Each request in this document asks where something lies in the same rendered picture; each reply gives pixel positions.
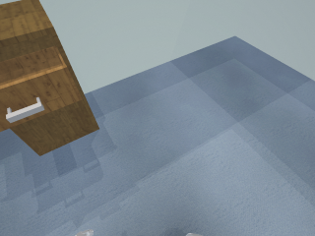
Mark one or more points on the drawer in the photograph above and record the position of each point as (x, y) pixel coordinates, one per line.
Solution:
(42, 74)

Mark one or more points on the cabinet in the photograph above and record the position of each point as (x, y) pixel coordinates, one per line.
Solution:
(25, 28)

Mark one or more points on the handle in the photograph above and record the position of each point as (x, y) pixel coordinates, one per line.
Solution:
(24, 112)

